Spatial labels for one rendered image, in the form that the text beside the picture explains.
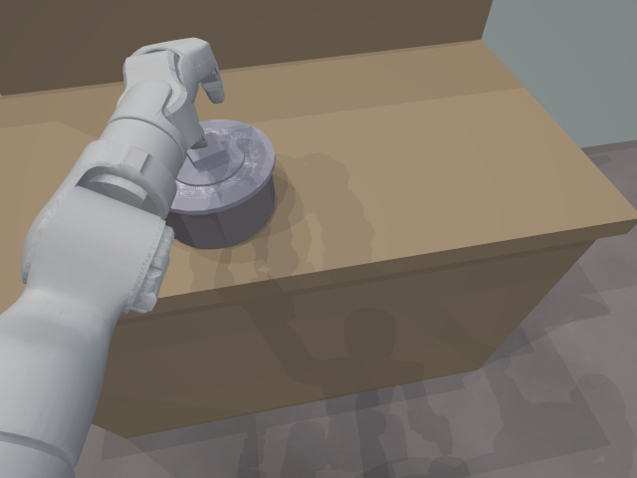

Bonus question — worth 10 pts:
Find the knob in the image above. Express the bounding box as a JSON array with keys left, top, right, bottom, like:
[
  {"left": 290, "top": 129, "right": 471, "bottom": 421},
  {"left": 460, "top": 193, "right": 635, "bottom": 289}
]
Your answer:
[{"left": 187, "top": 131, "right": 227, "bottom": 168}]

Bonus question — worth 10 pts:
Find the pot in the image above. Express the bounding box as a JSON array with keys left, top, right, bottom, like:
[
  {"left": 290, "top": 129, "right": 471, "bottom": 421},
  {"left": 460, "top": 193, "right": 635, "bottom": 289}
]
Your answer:
[{"left": 164, "top": 175, "right": 275, "bottom": 249}]

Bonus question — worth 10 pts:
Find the table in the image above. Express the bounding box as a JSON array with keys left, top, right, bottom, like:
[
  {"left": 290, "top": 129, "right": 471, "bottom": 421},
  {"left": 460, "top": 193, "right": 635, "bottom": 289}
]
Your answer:
[{"left": 0, "top": 0, "right": 637, "bottom": 438}]

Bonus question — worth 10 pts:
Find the lid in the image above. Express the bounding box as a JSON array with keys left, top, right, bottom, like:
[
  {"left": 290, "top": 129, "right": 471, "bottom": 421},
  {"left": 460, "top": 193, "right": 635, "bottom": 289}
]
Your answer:
[{"left": 169, "top": 119, "right": 276, "bottom": 215}]

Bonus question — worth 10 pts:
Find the left robot forearm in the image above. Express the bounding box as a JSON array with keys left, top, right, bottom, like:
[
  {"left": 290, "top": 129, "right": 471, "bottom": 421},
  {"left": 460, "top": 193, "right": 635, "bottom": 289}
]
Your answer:
[{"left": 21, "top": 46, "right": 201, "bottom": 284}]

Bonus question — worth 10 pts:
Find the robot left hand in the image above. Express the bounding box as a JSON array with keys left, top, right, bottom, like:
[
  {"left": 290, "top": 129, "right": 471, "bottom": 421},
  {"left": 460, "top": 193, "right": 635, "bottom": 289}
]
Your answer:
[{"left": 131, "top": 38, "right": 225, "bottom": 149}]

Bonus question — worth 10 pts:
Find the left robot upper arm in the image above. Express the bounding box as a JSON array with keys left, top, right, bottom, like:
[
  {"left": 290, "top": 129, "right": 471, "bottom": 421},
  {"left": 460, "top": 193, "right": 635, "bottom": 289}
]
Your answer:
[{"left": 0, "top": 185, "right": 175, "bottom": 478}]

